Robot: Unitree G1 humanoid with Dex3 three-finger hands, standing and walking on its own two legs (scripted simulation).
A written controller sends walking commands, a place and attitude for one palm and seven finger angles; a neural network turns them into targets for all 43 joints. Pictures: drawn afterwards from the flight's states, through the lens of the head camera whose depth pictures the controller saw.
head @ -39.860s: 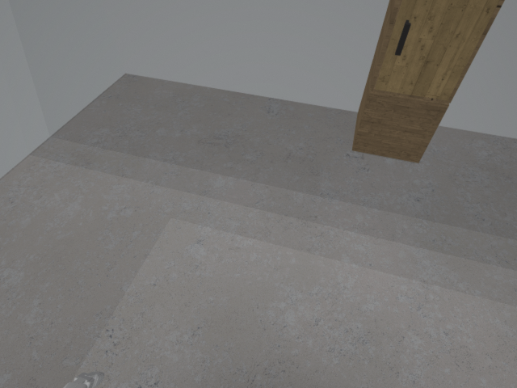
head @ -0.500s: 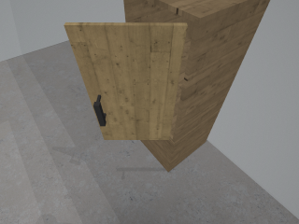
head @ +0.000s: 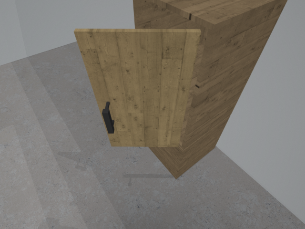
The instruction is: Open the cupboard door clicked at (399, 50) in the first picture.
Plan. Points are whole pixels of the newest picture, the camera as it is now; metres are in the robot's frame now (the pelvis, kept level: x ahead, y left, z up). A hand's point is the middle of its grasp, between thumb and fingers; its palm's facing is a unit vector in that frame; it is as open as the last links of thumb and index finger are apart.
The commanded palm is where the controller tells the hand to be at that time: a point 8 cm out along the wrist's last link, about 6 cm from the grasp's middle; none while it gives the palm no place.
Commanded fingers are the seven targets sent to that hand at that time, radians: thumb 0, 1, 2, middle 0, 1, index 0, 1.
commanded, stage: look again from close up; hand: left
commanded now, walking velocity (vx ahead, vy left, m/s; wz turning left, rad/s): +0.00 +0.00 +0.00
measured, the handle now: (109, 117) +0.51 +0.20 -0.08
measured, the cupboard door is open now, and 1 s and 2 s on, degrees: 52 52 52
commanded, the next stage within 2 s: raise the hand with hooked fingers in 0.48 s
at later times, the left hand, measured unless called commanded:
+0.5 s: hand out of the picture +0.04 +0.19 -0.17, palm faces +0.01 -0.97 -0.25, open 7.4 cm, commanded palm none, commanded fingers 0.00 0.90 0.90 -0.20 -0.30 -0.20 -0.30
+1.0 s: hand (85, 225) +0.15 +0.19 -0.08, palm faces +0.06 -1.00 -0.01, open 8.6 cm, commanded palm +0.13 +0.25 -0.07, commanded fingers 0.00 0.39 0.68 -0.24 -0.63 -0.24 -0.63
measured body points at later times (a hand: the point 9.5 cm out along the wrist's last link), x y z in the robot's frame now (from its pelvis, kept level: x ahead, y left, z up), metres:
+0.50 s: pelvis +0.01 -0.01 +0.00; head +0.02 -0.01 +0.45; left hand +0.04 +0.24 -0.15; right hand +0.05 -0.25 -0.15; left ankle -0.01 +0.10 -0.74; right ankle -0.02 -0.12 -0.74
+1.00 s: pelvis -0.06 -0.03 -0.11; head +0.00 -0.02 +0.34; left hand +0.14 +0.24 -0.08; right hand +0.18 -0.28 -0.15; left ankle -0.01 +0.10 -0.74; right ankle -0.02 -0.12 -0.74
